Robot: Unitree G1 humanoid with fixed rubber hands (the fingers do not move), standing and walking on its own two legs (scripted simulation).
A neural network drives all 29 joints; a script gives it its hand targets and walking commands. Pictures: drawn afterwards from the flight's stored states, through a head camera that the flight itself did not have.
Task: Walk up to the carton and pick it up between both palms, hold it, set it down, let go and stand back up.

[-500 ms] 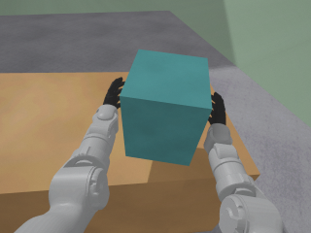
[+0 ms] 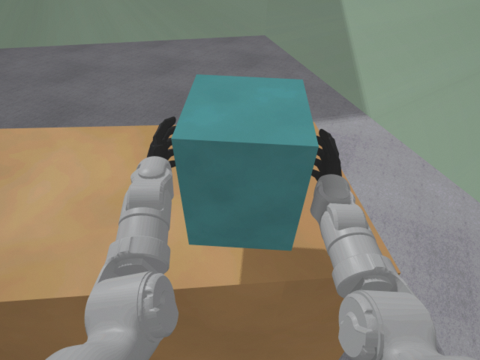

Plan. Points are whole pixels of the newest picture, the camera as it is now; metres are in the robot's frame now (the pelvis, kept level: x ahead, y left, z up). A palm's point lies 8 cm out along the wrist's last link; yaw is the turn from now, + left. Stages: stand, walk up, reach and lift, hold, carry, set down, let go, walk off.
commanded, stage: reach and lift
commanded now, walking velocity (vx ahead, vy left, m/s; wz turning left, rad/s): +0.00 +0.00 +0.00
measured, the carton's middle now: (244, 163) +0.45 -0.02 +0.14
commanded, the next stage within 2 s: hold in 1.48 s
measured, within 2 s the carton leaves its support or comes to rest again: neither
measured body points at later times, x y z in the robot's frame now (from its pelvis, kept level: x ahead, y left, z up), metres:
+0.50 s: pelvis +0.00 +0.00 +0.00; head -0.05 +0.03 +0.45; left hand +0.41 +0.14 +0.19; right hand +0.39 -0.15 +0.18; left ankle +0.01 +0.14 -0.75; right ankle +0.04 -0.13 -0.75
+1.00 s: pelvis +0.00 +0.00 +0.00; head -0.04 +0.03 +0.45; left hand +0.41 +0.14 +0.20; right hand +0.40 -0.15 +0.19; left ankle +0.01 +0.14 -0.74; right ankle +0.04 -0.13 -0.75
